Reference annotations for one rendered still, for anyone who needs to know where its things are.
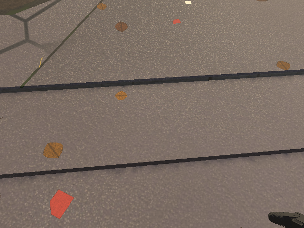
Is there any robot right hand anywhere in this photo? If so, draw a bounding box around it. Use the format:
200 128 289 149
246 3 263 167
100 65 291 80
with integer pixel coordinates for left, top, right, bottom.
268 212 304 228

